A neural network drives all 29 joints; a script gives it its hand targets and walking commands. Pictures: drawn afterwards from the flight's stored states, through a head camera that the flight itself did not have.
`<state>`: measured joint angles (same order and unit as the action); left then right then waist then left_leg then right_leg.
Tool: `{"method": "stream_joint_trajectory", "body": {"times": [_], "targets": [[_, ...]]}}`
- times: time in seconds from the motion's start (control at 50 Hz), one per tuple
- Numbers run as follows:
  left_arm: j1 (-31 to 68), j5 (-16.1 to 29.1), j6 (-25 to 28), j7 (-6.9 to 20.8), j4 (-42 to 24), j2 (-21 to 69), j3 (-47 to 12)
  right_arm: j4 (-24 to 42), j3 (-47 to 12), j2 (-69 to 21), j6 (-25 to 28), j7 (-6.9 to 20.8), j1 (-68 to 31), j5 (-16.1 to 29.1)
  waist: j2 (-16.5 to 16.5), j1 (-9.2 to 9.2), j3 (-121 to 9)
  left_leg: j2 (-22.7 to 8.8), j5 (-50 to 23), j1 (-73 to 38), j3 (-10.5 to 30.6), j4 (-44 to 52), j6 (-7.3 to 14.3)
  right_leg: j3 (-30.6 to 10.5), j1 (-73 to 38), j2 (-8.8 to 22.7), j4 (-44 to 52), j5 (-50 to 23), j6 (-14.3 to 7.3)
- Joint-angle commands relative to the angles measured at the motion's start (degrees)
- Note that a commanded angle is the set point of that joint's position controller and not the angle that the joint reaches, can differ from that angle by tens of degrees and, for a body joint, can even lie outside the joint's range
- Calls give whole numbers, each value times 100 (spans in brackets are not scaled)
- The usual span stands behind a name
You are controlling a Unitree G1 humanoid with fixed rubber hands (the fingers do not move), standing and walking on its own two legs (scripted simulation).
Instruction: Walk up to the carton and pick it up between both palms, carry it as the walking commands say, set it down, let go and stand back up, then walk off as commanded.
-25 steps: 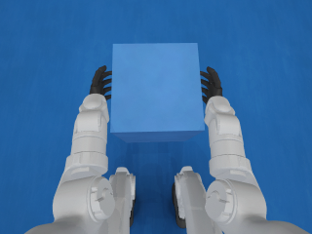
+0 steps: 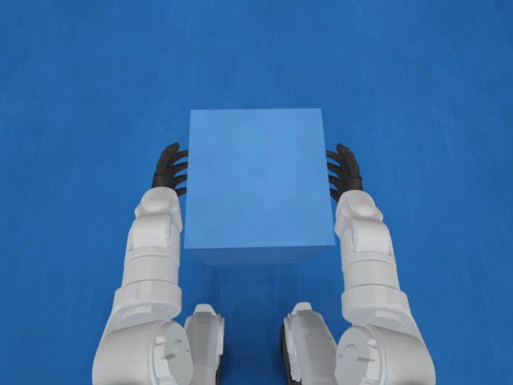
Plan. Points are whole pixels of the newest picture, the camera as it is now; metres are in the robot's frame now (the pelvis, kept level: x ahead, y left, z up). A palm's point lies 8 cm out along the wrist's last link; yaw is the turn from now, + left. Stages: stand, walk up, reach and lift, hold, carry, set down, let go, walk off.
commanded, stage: reach and lift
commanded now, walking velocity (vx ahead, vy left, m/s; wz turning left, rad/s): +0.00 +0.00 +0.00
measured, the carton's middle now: (256, 198) +0.42 +0.00 -0.10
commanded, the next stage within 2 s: none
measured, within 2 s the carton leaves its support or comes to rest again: neither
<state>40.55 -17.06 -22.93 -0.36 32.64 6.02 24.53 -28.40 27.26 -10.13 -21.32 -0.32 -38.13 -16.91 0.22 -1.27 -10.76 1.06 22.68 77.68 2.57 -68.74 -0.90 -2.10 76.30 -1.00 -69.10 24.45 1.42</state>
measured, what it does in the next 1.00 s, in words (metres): rises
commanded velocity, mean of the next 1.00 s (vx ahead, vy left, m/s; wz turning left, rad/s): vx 0.00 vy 0.00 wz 0.00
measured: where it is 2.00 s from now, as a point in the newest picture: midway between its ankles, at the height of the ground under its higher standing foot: (253, 371)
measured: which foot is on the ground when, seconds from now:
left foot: down 0.00-1.00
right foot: down 0.00-1.00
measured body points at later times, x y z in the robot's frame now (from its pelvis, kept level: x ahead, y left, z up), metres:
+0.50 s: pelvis +0.02 +0.00 +0.07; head +0.15 +0.00 +0.50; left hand +0.40 +0.14 +0.02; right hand +0.39 -0.15 +0.03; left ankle +0.07 +0.12 -0.62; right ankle +0.06 -0.13 -0.62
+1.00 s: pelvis +0.04 +0.00 +0.11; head +0.10 +0.01 +0.56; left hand +0.39 +0.14 +0.10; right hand +0.38 -0.15 +0.11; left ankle +0.07 +0.12 -0.62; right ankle +0.06 -0.13 -0.62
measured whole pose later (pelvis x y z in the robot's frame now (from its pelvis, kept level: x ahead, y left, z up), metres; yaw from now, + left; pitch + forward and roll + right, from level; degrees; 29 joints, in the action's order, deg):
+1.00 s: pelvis +0.04 +0.00 +0.11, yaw +0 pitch +11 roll +0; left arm 23.5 -19.2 -27.5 0.4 23.7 10.4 20.0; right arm -22.7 20.9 -11.3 -26.3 2.1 -23.2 -18.4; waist 0.7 -1.5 -3.4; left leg 0.6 12.0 31.0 2.5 -32.3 -0.3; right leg -2.5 29.6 -0.1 -32.2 13.3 1.2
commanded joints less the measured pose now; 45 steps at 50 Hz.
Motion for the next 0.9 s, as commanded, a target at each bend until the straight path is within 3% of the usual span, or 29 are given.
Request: {"method": "stream_joint_trajectory", "body": {"times": [0.0,0.48,0.88], "targets": [[3207,916,194,1512,263,5996,-3259,-631,-3417,-5755,-34,1439,-3165,818,-176,3,-4045,784,-1250,-2856,-201,944,22,227,-2295,-802,943,-1357,-92],[2107,700,191,1715,-124,5891,-3374,-231,-3592,-5794,-59,1525,-2034,547,-114,-12,-3047,652,-1780,-4427,-24,2543,113,30,-4081,-603,2573,-1933,-127],[1308,896,-116,1679,-691,5774,-3828,47,-3747,-5778,-374,1532,-998,723,-73,-14,-2187,546,-2321,-6047,78,3719,129,-105,-5541,-528,3812,-2477,-110]]}}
